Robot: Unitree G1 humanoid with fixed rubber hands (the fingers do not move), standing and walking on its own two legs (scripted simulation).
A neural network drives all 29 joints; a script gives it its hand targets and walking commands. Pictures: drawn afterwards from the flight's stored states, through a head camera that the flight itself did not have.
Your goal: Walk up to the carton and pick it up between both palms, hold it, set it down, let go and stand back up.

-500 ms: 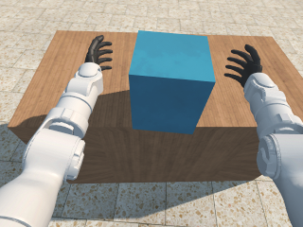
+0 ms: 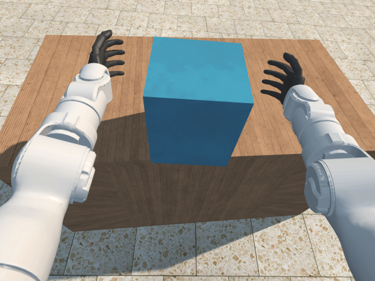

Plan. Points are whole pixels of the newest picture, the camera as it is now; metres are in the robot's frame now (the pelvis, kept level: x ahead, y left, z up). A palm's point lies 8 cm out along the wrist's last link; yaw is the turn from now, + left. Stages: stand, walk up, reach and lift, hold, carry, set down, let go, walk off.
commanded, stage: set down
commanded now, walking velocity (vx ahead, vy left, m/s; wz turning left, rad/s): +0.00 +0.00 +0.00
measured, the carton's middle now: (193, 106) +0.52 -0.03 +0.03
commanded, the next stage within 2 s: none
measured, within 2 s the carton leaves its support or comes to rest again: neither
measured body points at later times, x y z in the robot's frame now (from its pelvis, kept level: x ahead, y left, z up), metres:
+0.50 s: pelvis +0.01 +0.00 +0.01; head +0.04 +0.01 +0.46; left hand +0.47 +0.17 +0.16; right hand +0.44 -0.23 +0.15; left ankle +0.01 +0.14 -0.73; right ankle +0.03 -0.09 -0.73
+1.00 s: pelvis -0.01 +0.00 +0.01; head +0.01 +0.00 +0.46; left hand +0.42 +0.18 +0.10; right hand +0.39 -0.23 +0.09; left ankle +0.01 +0.14 -0.73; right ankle +0.03 -0.09 -0.73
